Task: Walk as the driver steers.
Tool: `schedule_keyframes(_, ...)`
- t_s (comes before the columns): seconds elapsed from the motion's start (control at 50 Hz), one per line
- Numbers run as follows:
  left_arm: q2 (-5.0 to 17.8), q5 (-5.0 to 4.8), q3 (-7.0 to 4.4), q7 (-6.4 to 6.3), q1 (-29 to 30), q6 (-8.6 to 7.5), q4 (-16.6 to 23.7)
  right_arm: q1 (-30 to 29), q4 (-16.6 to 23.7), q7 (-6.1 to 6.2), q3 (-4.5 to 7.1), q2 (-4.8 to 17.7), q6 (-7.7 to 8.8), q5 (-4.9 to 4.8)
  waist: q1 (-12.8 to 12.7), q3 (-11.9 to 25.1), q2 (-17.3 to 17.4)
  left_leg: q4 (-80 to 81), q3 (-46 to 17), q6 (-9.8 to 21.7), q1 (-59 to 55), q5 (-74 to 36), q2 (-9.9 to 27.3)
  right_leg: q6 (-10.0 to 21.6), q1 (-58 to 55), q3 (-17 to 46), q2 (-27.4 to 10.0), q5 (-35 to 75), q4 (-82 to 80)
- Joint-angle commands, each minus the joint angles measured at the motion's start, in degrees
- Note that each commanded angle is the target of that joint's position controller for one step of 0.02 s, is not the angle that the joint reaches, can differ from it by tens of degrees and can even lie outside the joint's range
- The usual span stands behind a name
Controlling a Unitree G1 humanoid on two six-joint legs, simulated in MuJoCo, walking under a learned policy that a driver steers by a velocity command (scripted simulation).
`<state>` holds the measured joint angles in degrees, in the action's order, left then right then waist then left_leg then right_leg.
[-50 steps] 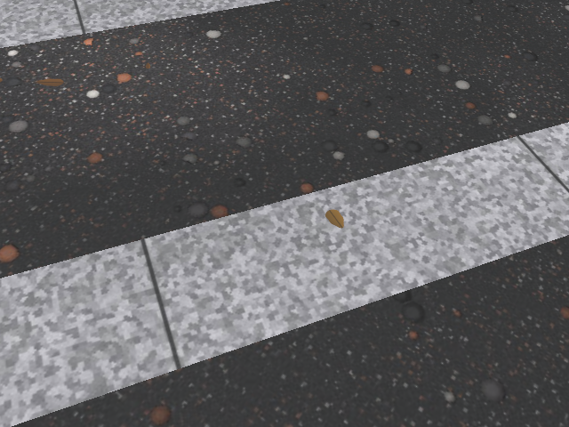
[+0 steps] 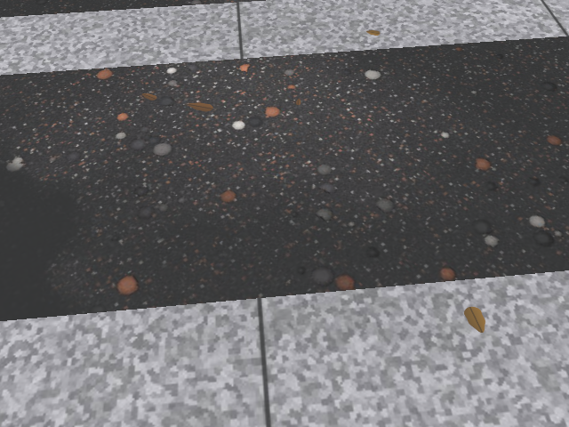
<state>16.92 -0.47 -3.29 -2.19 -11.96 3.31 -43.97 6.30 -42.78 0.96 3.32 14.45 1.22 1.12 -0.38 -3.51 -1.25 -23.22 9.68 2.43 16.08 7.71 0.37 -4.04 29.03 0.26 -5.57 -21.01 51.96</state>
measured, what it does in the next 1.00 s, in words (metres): steps on the spot: right foot, then left foot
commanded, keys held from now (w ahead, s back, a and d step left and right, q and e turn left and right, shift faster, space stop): e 0.48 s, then no key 0.12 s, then q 0.40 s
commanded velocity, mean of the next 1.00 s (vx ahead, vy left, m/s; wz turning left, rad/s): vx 0.01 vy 0.00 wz -0.24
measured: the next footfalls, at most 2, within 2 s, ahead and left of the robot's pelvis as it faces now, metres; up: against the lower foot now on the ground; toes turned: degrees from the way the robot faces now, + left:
right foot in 0.12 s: +0.06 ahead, -0.14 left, +0.00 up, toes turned -11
left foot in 0.64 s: +0.13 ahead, +0.08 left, +0.00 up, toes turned -24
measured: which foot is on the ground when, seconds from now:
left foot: down 0.00-0.12, up 0.14-0.62, down 0.64-1.00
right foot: up 0.00-0.10, down 0.12-1.00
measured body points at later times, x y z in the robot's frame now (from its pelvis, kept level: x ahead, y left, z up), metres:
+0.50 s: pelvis +0.03 -0.04 +0.01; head +0.07 -0.08 +0.45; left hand +0.26 +0.19 -0.07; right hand +0.12 -0.36 -0.11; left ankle +0.10 +0.11 -0.69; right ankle +0.02 -0.13 -0.74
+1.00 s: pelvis +0.06 -0.02 +0.00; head +0.08 -0.03 +0.44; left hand +0.26 +0.23 -0.10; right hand +0.14 -0.33 -0.11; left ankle +0.10 +0.10 -0.74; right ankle +0.02 -0.13 -0.74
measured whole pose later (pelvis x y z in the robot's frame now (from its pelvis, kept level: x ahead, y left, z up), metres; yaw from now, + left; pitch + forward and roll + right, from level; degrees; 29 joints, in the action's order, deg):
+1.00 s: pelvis +0.06 -0.02 +0.00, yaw -13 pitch +0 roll -1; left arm 17.1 0.7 -4.6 -2.2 -10.4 0.2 -40.0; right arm 7.0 -43.0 0.6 3.2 17.8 -1.1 -1.5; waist 0.0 -3.2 1.5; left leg -32.8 -10.1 0.3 16.4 16.0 -4.1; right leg 0.1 13.6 1.2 1.6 -16.8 30.2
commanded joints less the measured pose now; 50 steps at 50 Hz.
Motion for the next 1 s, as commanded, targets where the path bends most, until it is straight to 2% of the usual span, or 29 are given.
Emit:
schedule_keyframes(0.02,5.16,0.05,-1.44,0.72,-0.71,-0.09,4.46,-2.78,3.14,0.84,2.7,9.66,-0.28,-0.54,0.14,6.26,7.27,10.29,-10.43,11.38,-2.15,0.48,18.28,1.22,-5.46,-0.75,-0.78,0.44,-2.72)
schedule_keyframes(0.06,5.1,-0.01,-1.61,1.51,-0.59,-0.1,5.26,-2.84,2.56,0.68,2.94,10.38,-0.86,-1.13,-0.18,6.53,7.36,7.72,-9.63,10.28,-4.22,-1.86,18.81,2.5,-7.37,-2.06,-0.02,-0.18,-7.33)
schedule_keyframes(0.08,4.9,-0.01,-1.74,1.91,-1.67,-0.16,5.21,-3.47,2.36,0.66,3.02,10.65,-1.17,-1.67,-1.22,6.91,7.19,5.29,-8.52,8.98,-4.73,-3.04,18.38,3.46,-9.7,-3.25,0.87,1.88,-11.9)
schedule_keyframes(0.1,4.9,0.11,-2.0,2.2,-3.52,-0.31,4.69,-3.64,2.0,0.7,3.02,10.41,-1.51,-2.28,-2.34,7.34,6.7,1.84,-6.81,6.93,-4.37,-2.61,17.16,4.73,-13.15,-4.74,2.51,5.86,-17.86)
schedule_keyframes(0.12,6.52,0.5,-2.69,2.08,-5.29,-0.47,4.21,-1.08,0.79,0.66,2.73,8.71,-1.8,-2.45,-2.39,6.91,3.87,-4.03,-4.36,3.34,-2.23,0.79,14.49,6.64,-16.94,-3.14,3.57,11.06,-23.76)
schedule_keyframes(0.14,12.27,0.45,-4.22,1.2,-6.42,-0.73,4.95,0.89,0.73,0.43,2.1,5.92,-1.99,-1.01,-0.93,6.1,-9.5,-19.25,1.61,-2.51,6.8,11.48,8.07,10.95,-22.43,11.83,-5.93,27.49,-31.0)
schedule_keyframes(0.16,17.52,1.59,-4.94,1.06,-5.09,-1.39,6.92,-4.0,4.52,0.75,1.8,5.67,-1.78,0.16,-1.47,4.47,-19.67,-32.75,-1.72,-6.4,22.03,30.39,-1.35,22.78,-24.15,29.95,-17.26,36.42,-33.73)
schedule_keyframes(0.18,14.55,2.66,-4.22,1.66,-5.72,-2.78,7.45,-7.38,4.72,0.95,2.49,8.03,-1.73,-0.09,-4.0,7.75,-11.19,-41.85,-10.35,-5.84,23.12,31.39,-0.73,25.02,-23.83,28.76,-16.27,35.39,-34.12)
schedule_keyframes(0.2,13.27,2.4,-3.79,1.77,-3.83,-3.88,7.43,-6.62,4.38,0.98,2.81,8.33,-1.86,-1.16,-2.2,7.73,-8.48,-43.84,-12.49,-4.88,23.58,26.36,0.23,22.12,-23.96,23.56,-13.29,34.61,-33.17)
schedule_keyframes(0.22,12.0,1.13,-3.69,1.55,-0.79,-4.23,7.9,-4.65,2.93,1.42,3.06,8.29,-2.0,-1.09,-0.49,7.91,-4.93,-42.96,-13.22,-4.8,23.79,21.51,1.13,18.77,-24.47,19.92,-10.34,32.59,-32.03)
schedule_keyframes(0.24,10.24,-0.07,-3.11,1.19,1.17,-4.06,8.29,-4.19,2.42,1.81,3.35,9.13,-2.1,-0.62,0.1,7.92,-4.77,-41.88,-13.61,-5.16,23.68,18.52,1.51,17.11,-24.51,18.52,-9.41,33.47,-31.62)
schedule_keyframes(0.26,9.35,-0.19,-2.62,0.78,1.41,-3.91,8.63,-4.02,2.2,1.79,3.37,8.81,-2.0,-0.51,0.56,8.78,-5.44,-42.99,-13.4,-5.63,21.3,16.29,0.92,16.71,-23.67,17.27,-8.19,37.24,-31.17)
schedule_keyframes(0.3,9.32,0.12,-2.59,0.34,0.75,-3.62,9.18,-2.92,2.0,1.56,3.14,7.84,-1.75,-1.14,0.81,10.65,-5.03,-41.9,-13.51,-6.37,20.07,13.29,-0.23,16.99,-25.51,16.36,-7.02,39.93,-30.74)
schedule_keyframes(0.36,10.08,-0.21,-3.0,-0.23,-0.64,-3.11,9.52,-4.81,2.53,1.49,2.63,6.72,-1.57,-1.43,-0.43,10.11,-5.01,-33.62,-14.18,-7.37,20.36,11.79,-0.82,16.93,-28.11,17.82,-6.42,37.16,-30.43)
schedule_keyframes(0.42,10.95,-0.09,-3.4,-0.52,-0.08,-2.39,10.32,-5.48,2.62,1.11,2.48,6.72,-1.41,-1.5,-0.93,9.08,-6.38,-26.66,-14.78,-8.07,17.07,11.6,-1.28,17.09,-25.89,20.06,-5.73,30.81,-30.49)
schedule_keyframes(0.48,11.35,0.08,-3.6,-0.18,0.82,-1.9,11.04,-5.33,2.59,0.65,2.53,7.17,-1.03,-1.68,-1.16,8.14,-7.24,-21.76,-15.04,-7.88,12.71,12.61,-2.13,17.4,-22.33,22.96,-5.08,27.95,-30.24)
schedule_keyframes(0.58,9.72,0.12,-2.77,0.39,2.93,-1.27,11.44,-2.51,1.89,-0.6,2.41,7.54,-0.08,-1.89,-1.08,9.58,-7.98,-12.73,-13.47,-6.25,5.19,12.26,-1.76,16.61,-21.97,25.19,-4.59,33.72,-26.49)
schedule_keyframes(0.62,8.08,-0.4,-1.93,0.22,4.6,-1.04,11.38,0.88,0.81,-1.3,2.11,6.75,0.51,-1.44,1.46,9.58,-6.75,0.8,-12.28,-4.29,-2.64,0.52,-1.0,13.57,-19.75,23.69,-2.3,29.13,-24.52)
schedule_keyframes(0.64,5.45,0.43,-1.04,0.19,2.36,-1.32,10.7,1.23,0.77,-1.4,1.93,7.59,0.72,-0.37,0.61,10.12,-3.54,4.05,-16.19,-2.64,-8.28,-7.55,3.36,10.3,-16.84,21.32,0.2,20.49,-22.97)
schedule_keyframes(0.66,2.48,2.47,0.0,0.39,-2.01,-1.81,9.67,-0.29,1.73,-1.28,1.7,10.04,0.72,0.73,-3.14,10.83,7.74,4.82,-26.76,1.22,-11.91,-20.46,12.5,6.81,-13.14,14.59,6.48,3.72,-15.92)
schedule_keyframes(0.68,3.44,2.52,-0.39,0.42,-2.45,-2.15,10.13,-3.88,1.37,-1.42,0.38,7.62,0.83,1.72,-5.69,7.79,13.86,4.95,-32.45,9.58,-4.28,-20.02,17.08,3.75,-13.12,10.89,7.72,-7.53,-18.07)
schedule_keyframes(0.7,5.82,2.96,-0.77,0.26,-1.91,-2.39,8.64,-7.08,2.4,-1.72,-0.37,5.1,1.1,0.84,-4.96,6.2,10.88,5.55,-30.63,9.67,-1.91,-13.06,14.32,2.03,-16.46,9.57,5.38,-3.34,-20.18)
schedule_keyframes(0.72,6.15,2.86,-1.04,0.28,0.45,-2.69,8.17,-6.18,1.8,-1.84,-0.13,5.99,1.15,0.16,-3.44,5.92,9.71,4.69,-27.53,6.45,-2.86,-7.61,10.08,2.07,-17.59,9.07,5.85,3.46,-23.91)
schedule_keyframes(0.74,5.96,2.73,-1.15,0.16,2.96,-2.66,7.88,-4.09,1.2,-1.82,0.48,8.65,1.19,-0.62,-1.76,5.73,9.23,4.13,-25.98,4.26,-2.69,-4.1,7.7,2.17,-19.3,8.79,6.2,7.62,-25.17)
schedule_keyframes(0.76,6.51,2.59,-1.33,0.06,4.29,-2.49,8.53,-3.16,0.94,-1.65,0.77,10.32,1.3,-1.18,-1.03,4.86,9.17,4.39,-26.65,3.51,-1.68,-2.35,7.49,2.29,-19.94,8.58,5.93,10.08,-25.71)
schedule_keyframes(0.8,6.61,1.83,-1.45,-0.07,3.64,-2.58,8.32,-2.35,1.08,-1.28,1.06,12.04,1.05,-1.46,-1.02,4.09,8.84,4.49,-27.51,3.3,-0.56,-0.67,6.8,3.13,-19.87,6.45,6.39,9.54,-24.06)
schedule_keyframes(0.92,5.14,1.2,-2.29,-0.31,2.14,-3.76,7.67,-1.12,2.98,-0.18,1.96,12.36,-0.95,-2.51,0.03,6.31,6.93,-0.91,-32.38,6.59,-3.01,-9.62,6.18,3.04,-16.83,3.31,7.22,9.76,-21.18)
schedule_keyframes(0.96,5.41,1.02,-2.78,-0.08,1.1,-3.97,7.54,-1.66,4.13,0.03,2.1,11.96,-1.69,-2.64,-0.18,7.15,5.23,-3.12,-31.99,5.7,-0.6,-9.5,4.57,4.03,-19.03,3.42,6.27,11.76,-21.87)
schedule_keyframes(1.0,6.96,1.12,-3.53,0.03,-0.44,-3.88,7.4,-2.14,5.32,0.0,2.04,11.07,-2.13,-2.87,-0.32,7.31,0.12,-8.45,-27.5,2.69,4.87,-4.7,0.78,6.84,-22.98,6.54,2.2,15.75,-25.19)
Keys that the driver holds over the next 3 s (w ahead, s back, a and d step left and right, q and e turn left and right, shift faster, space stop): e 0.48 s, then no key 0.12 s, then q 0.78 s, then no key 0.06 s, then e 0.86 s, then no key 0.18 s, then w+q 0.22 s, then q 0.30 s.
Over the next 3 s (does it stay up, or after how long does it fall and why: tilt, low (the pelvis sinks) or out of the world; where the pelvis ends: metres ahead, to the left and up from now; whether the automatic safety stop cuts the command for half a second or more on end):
stays up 0.16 0.04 -0.02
